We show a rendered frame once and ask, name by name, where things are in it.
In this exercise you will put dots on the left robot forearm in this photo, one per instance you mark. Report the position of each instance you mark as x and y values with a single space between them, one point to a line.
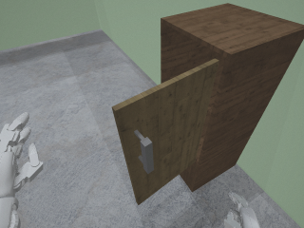
8 215

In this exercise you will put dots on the robot right hand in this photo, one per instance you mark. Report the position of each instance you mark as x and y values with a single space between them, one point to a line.
243 217

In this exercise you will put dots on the cupboard door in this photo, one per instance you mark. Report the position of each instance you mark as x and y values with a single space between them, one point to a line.
172 116

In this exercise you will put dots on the handle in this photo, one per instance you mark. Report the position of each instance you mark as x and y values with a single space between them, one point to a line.
146 158

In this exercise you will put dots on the robot left hand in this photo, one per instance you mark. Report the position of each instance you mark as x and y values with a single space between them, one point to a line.
12 138

